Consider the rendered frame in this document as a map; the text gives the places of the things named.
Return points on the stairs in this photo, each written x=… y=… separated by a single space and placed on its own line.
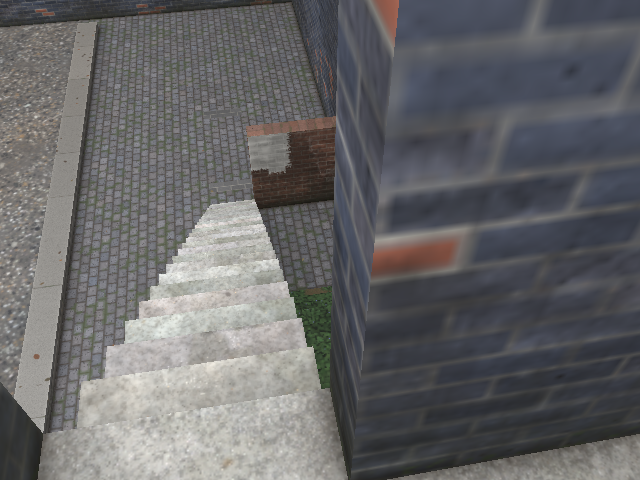
x=220 y=328

